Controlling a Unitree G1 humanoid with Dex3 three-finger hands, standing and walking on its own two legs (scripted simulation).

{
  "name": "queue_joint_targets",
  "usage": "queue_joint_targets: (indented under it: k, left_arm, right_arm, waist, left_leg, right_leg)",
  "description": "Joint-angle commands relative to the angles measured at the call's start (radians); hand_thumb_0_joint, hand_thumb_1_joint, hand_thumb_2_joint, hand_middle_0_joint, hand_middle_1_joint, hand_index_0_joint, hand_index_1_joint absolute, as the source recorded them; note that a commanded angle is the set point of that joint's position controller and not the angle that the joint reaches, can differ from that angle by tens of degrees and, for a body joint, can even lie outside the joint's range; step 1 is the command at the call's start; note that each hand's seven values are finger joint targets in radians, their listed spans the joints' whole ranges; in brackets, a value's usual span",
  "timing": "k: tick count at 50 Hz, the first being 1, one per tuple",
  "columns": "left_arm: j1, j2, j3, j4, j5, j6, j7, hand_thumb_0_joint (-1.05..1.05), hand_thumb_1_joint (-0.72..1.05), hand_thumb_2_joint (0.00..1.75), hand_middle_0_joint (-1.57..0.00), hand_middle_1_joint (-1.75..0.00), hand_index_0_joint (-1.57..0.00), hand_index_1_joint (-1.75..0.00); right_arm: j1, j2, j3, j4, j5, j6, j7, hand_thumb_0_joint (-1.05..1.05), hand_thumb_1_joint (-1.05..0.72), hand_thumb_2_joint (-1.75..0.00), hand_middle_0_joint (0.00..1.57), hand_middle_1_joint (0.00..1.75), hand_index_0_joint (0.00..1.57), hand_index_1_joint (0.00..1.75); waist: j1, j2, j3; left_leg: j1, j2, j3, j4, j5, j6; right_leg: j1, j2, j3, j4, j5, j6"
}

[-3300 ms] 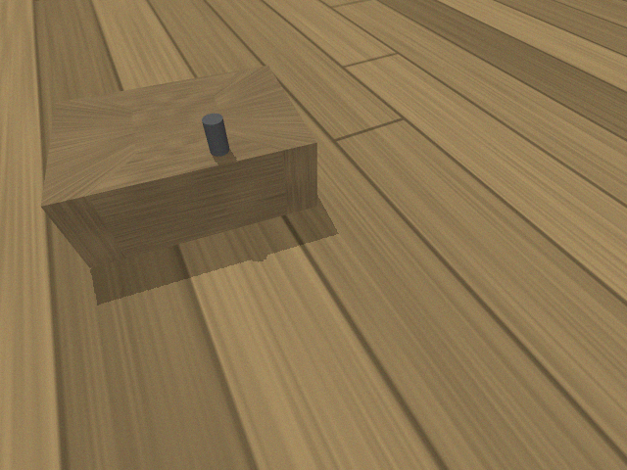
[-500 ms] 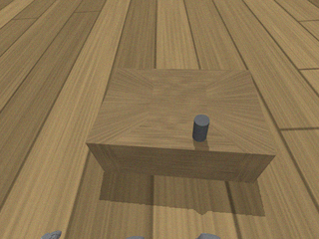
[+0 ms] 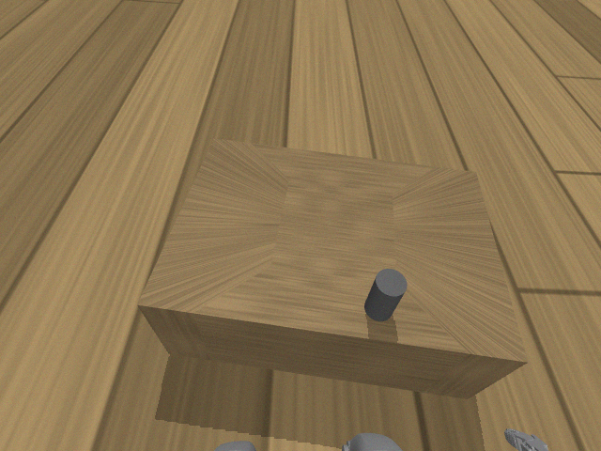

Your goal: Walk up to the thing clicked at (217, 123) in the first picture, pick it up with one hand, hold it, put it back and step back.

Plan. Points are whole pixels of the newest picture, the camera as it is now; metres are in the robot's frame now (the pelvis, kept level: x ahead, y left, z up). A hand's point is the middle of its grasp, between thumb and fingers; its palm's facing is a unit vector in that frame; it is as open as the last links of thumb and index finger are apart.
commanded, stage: walk up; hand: right
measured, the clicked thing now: (384, 296) +0.51 -0.19 -0.33
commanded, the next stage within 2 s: stand in 1.60 s
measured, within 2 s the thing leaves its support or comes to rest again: neither
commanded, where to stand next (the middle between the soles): +0.12 -0.01 m, yaw -2 degrees
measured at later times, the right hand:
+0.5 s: hand out of the picture +0.11 -0.26 -0.16, palm faces -0.01 +0.95 -0.32, open 7.3 cm
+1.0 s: hand (492, 445) +0.16 -0.27 -0.14, palm faces +0.01 +0.94 -0.34, open 7.3 cm
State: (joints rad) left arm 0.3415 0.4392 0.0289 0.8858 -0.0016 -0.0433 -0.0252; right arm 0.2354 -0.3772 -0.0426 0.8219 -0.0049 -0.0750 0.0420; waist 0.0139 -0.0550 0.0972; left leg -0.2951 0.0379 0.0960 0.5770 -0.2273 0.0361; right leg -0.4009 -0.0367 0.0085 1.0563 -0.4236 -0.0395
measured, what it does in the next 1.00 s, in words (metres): steps on the spot: right foot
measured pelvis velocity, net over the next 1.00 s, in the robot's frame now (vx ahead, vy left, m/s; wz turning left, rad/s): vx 0.07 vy -0.01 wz -0.02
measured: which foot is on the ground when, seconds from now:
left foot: down 0.00-1.00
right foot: up 0.00-0.20, down 0.22-1.00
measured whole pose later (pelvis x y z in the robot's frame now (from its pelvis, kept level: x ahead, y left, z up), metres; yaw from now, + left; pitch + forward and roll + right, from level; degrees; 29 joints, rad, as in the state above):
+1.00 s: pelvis +0.07 -0.01 +0.02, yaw -1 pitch -3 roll +0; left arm 0.06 0.35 0.00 1.18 0.00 -0.01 -0.01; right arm 0.04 -0.36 -0.01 1.15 0.00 -0.01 0.01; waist 0.01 0.00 0.06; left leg -0.09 0.02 0.04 0.35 -0.21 -0.01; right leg -0.18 -0.05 -0.03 0.35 -0.12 0.02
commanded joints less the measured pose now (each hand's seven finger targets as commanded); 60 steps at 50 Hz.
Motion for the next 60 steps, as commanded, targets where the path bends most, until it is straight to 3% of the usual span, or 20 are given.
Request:
queue_joint_targets:
  k: [1,3,5,7,8,9,10,11,12,13,14,17,18,19,20,23,27,29,44,60]
  left_arm:
    - [0.096,0.159,0.055,-0.027,0.002,-0.011,0.014,0.00,0.90,0.90,-0.20,-0.30,-0.20,-0.30]
    - [0.066,0.138,0.053,-0.024,0.002,-0.006,0.018,0.00,0.90,0.90,-0.20,-0.30,-0.20,-0.30]
    - [0.030,0.128,0.055,-0.014,0.000,-0.008,0.025,0.00,0.90,0.90,-0.20,-0.30,-0.20,-0.30]
    - [0.024,0.124,0.056,-0.002,-0.001,-0.007,0.034,0.00,0.90,0.90,-0.20,-0.30,-0.20,-0.30]
    - [0.039,0.131,0.058,0.009,-0.001,-0.008,0.036,0.00,0.90,0.90,-0.20,-0.30,-0.20,-0.30]
    - [0.035,0.144,0.060,0.019,0.004,-0.012,0.038,0.00,0.90,0.90,-0.20,-0.30,-0.20,-0.30]
    - [0.017,0.177,0.068,0.016,0.011,-0.019,0.041,0.00,0.90,0.90,-0.20,-0.30,-0.20,-0.30]
    - [-0.028,0.236,0.077,0.000,0.019,-0.030,0.044,0.00,0.90,0.90,-0.20,-0.30,-0.20,-0.30]
    - [-0.100,0.267,0.071,-0.016,0.010,-0.029,0.044,0.00,0.90,0.90,-0.20,-0.30,-0.20,-0.30]
    - [-0.146,0.267,0.066,-0.014,0.009,-0.024,0.043,0.00,0.90,0.90,-0.20,-0.30,-0.20,-0.30]
    - [-0.150,0.240,0.057,-0.007,0.009,-0.020,0.045,0.00,0.90,0.90,-0.20,-0.30,-0.20,-0.30]
    - [-0.232,0.200,0.041,0.004,0.010,-0.003,0.043,0.00,0.90,0.90,-0.20,-0.30,-0.20,-0.30]
    - [-0.219,0.164,0.029,0.010,0.006,0.001,0.039,0.00,0.90,0.90,-0.20,-0.30,-0.20,-0.30]
    - [-0.216,0.147,0.025,0.027,-0.001,0.007,0.036,0.00,0.90,0.90,-0.20,-0.30,-0.20,-0.30]
    - [-0.224,0.157,0.028,0.046,0.001,0.009,0.034,0.00,0.90,0.90,-0.20,-0.30,-0.20,-0.30]
    - [-0.271,0.155,0.025,0.084,0.004,0.004,0.031,0.00,0.90,0.90,-0.20,-0.30,-0.20,-0.30]
    - [-0.277,0.143,0.018,0.134,-0.005,0.002,0.030,0.00,0.90,0.90,-0.20,-0.30,-0.20,-0.30]
    - [-0.305,0.140,0.016,0.147,-0.007,0.005,0.029,0.00,0.90,0.90,-0.20,-0.30,-0.20,-0.30]
    - [-0.342,0.127,0.010,0.234,0.003,0.007,0.027,0.00,0.90,0.90,-0.20,-0.30,-0.20,-0.30]
    - [-0.332,0.123,0.021,0.234,0.011,0.008,0.029,0.00,0.90,0.90,-0.20,-0.30,-0.20,-0.30]
  right_arm:
    - [0.026,-0.268,-0.072,-0.058,-0.001,-0.007,-0.033,0.00,-0.90,-0.90,0.20,0.30,0.20,0.30]
    - [-0.003,-0.258,-0.064,-0.062,-0.006,0.000,-0.037,0.00,-0.90,-0.90,0.20,0.30,0.20,0.30]
    - [-0.014,-0.248,-0.053,-0.055,-0.005,0.009,-0.040,0.00,-0.90,-0.90,0.20,0.30,0.20,0.30]
    - [-0.027,-0.254,-0.054,-0.047,0.006,0.023,-0.042,0.00,-0.90,-0.90,0.20,0.30,0.20,0.30]
    - [-0.056,-0.253,-0.052,-0.051,0.012,0.031,-0.042,0.00,-0.90,-0.90,0.20,0.30,0.20,0.30]
    - [-0.081,-0.232,-0.045,-0.048,0.020,0.040,-0.041,0.00,-0.90,-0.90,0.20,0.30,0.20,0.30]
    - [-0.063,-0.187,-0.029,-0.040,0.024,0.048,-0.041,0.00,-0.90,-0.90,0.20,0.30,0.20,0.30]
    - [-0.014,-0.137,-0.013,-0.031,0.026,0.055,-0.041,0.00,-0.90,-0.90,0.20,0.30,0.20,0.30]
    - [-0.020,-0.161,-0.020,-0.013,0.024,0.070,-0.051,0.00,-0.90,-0.90,0.20,0.30,0.20,0.30]
    - [-0.027,-0.197,-0.033,0.020,0.018,0.078,-0.056,0.00,-0.90,-0.90,0.20,0.30,0.20,0.30]
    - [-0.044,-0.200,-0.033,0.035,0.020,0.078,-0.053,0.00,-0.90,-0.90,0.20,0.30,0.20,0.30]
    - [0.032,-0.198,-0.032,0.120,0.021,0.060,-0.048,0.00,-0.90,-0.90,0.20,0.30,0.20,0.30]
    - [-0.003,-0.221,-0.038,0.124,0.007,0.055,-0.048,0.00,-0.90,-0.90,0.20,0.30,0.20,0.30]
    - [-0.076,-0.239,-0.036,0.115,0.002,0.052,-0.046,0.00,-0.90,-0.90,0.20,0.30,0.20,0.30]
    - [-0.125,-0.240,-0.030,0.121,0.007,0.052,-0.041,0.00,-0.90,-0.90,0.20,0.30,0.20,0.30]
    - [-0.134,-0.207,-0.006,0.167,0.001,0.048,-0.037,0.00,-0.90,-0.90,0.20,0.30,0.20,0.30]
    - [-0.175,-0.210,0.003,0.208,-0.001,0.035,-0.037,0.00,-0.90,-0.90,0.20,0.30,0.20,0.30]
    - [-0.173,-0.210,0.002,0.226,-0.001,0.034,-0.040,0.00,-0.90,-0.90,0.20,0.30,0.20,0.30]
    - [-0.219,-0.200,-0.010,0.275,0.003,0.051,-0.042,0.00,-0.90,-0.90,0.20,0.30,0.20,0.30]
    - [-0.221,-0.183,-0.009,0.280,0.000,0.058,-0.041,0.00,-0.90,-0.90,0.20,0.30,0.20,0.30]
  waist:
    - [-0.001,0.226,-0.054]
    - [0.001,0.229,-0.048]
    - [-0.005,0.216,-0.079]
    - [0.000,0.223,-0.118]
    - [0.020,0.205,-0.135]
    - [0.035,0.172,-0.143]
    - [0.035,0.078,-0.147]
    - [0.001,-0.096,-0.154]
    - [-0.011,-0.108,-0.135]
    - [-0.009,-0.102,-0.102]
    - [-0.008,-0.096,-0.093]
    - [-0.056,-0.112,-0.156]
    - [-0.039,-0.045,-0.177]
    - [-0.006,0.013,-0.156]
    - [0.012,0.017,-0.122]
    - [-0.002,0.024,-0.097]
    - [0.017,0.090,-0.125]
    - [0.008,0.084,-0.138]
    - [-0.012,0.057,-0.152]
    - [-0.010,0.046,-0.131]
  left_leg:
    - [0.080,0.232,-0.190,-0.230,0.294,0.187]
    - [0.027,0.237,-0.148,-0.198,0.374,0.193]
    - [0.014,0.222,-0.123,-0.115,0.531,0.178]
    - [0.009,0.223,-0.133,-0.052,0.522,0.164]
    - [-0.015,0.209,-0.122,-0.012,0.425,0.148]
    - [-0.039,0.180,-0.117,0.029,0.267,0.108]
    - [-0.086,0.146,-0.100,0.095,0.114,0.058]
    - [-0.118,0.063,-0.045,0.230,-0.088,0.005]
    - [-0.083,-0.005,-0.069,0.278,-0.362,-0.012]
    - [-0.034,0.016,-0.094,0.309,-0.402,-0.012]
    - [-0.034,0.017,-0.112,0.281,-0.383,-0.009]
    - [0.100,0.023,-0.104,-0.021,-0.056,-0.011]
    - [0.131,0.068,-0.174,-0.080,-0.039,0.006]
    - [0.048,0.110,-0.251,-0.131,-0.134,0.027]
    - [-0.032,0.121,-0.244,-0.141,-0.202,0.038]
    - [-0.020,0.084,-0.201,-0.186,-0.158,0.013]
    - [0.034,0.105,-0.201,-0.230,0.026,0.010]
    - [0.060,0.102,-0.187,-0.247,0.072,0.002]
    - [0.193,0.097,-0.141,-0.293,0.132,-0.011]
    - [0.200,0.090,-0.146,-0.316,0.108,-0.023]
  right_leg:
    - [-0.070,-0.042,0.012,-0.096,0.047,0.031]
    - [-0.007,-0.048,-0.021,-0.202,0.095,0.036]
    - [0.052,-0.027,-0.040,-0.265,0.151,0.037]
    - [0.118,0.001,-0.059,-0.333,0.199,0.029]
    - [0.176,0.010,-0.070,-0.399,0.249,0.021]
    - [0.218,0.014,-0.056,-0.482,0.304,0.006]
    - [0.263,-0.043,0.034,-0.545,0.386,-0.010]
    - [0.247,-0.231,0.296,-0.632,0.454,-0.069]
    - [0.134,-0.343,0.418,-0.681,0.459,-0.195]
    - [0.058,-0.331,0.406,-0.667,0.397,-0.217]
    - [0.050,-0.285,0.354,-0.659,0.367,-0.194]
    - [0.061,-0.178,0.176,-0.565,0.335,-0.079]
    - [0.039,-0.145,0.136,-0.537,0.301,-0.043]
    - [0.068,-0.095,0.098,-0.546,0.162,-0.008]
    - [0.133,-0.072,0.079,-0.572,0.065,0.000]
    - [0.165,-0.103,0.116,-0.620,0.101,-0.014]
    - [0.245,-0.083,0.052,-0.614,0.323,0.005]
    - [0.266,-0.088,0.049,-0.635,0.358,0.010]
    - [0.285,-0.110,0.046,-0.749,0.412,0.032]
    - [0.278,-0.111,0.060,-0.783,0.366,0.034]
